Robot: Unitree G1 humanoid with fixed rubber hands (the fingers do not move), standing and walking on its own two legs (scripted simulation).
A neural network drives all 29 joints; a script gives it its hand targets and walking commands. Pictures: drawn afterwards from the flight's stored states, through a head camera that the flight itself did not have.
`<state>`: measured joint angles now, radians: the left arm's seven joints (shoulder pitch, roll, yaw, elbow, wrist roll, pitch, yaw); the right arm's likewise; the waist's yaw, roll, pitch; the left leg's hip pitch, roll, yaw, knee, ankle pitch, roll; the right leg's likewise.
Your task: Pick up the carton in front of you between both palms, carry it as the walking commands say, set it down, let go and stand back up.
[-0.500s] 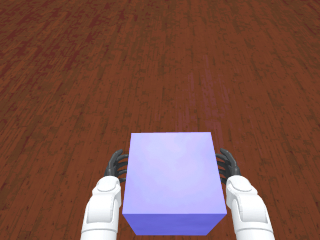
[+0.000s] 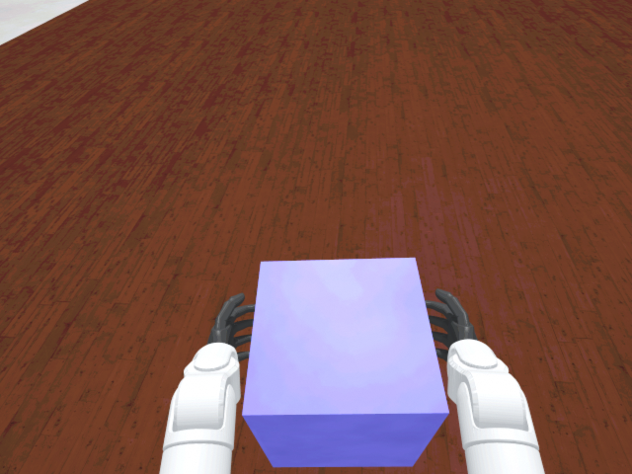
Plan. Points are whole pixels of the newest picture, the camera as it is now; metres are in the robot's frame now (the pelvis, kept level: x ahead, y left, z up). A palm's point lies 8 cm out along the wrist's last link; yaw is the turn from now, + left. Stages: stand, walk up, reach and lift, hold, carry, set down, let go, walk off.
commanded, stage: carry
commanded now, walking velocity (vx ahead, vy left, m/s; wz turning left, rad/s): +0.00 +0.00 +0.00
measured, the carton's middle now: (339, 368) +0.30 +0.00 -0.04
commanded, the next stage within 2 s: hold in 1.38 s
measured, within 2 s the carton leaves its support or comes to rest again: neither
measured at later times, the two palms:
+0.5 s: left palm (210, 375) +0.25 +0.16 +0.04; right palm (462, 372) +0.25 -0.14 +0.04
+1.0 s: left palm (200, 398) +0.22 +0.16 +0.04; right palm (462, 396) +0.23 -0.13 +0.04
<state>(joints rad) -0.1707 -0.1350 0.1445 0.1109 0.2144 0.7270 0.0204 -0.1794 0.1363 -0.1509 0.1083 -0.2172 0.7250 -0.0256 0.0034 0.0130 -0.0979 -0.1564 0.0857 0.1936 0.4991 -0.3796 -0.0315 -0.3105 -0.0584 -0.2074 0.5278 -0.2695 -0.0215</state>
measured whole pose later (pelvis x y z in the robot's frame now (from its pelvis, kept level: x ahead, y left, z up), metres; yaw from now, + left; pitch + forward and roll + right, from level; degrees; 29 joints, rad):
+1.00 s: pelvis -0.06 +0.01 +0.00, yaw +0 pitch +1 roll +0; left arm -0.19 -0.14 0.16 0.15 0.22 0.74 0.02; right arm -0.19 0.14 -0.16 0.15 -0.23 0.73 -0.02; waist 0.00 0.00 -0.09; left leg -0.21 0.05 0.20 0.51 -0.33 0.02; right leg -0.34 -0.09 -0.20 0.49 -0.17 -0.01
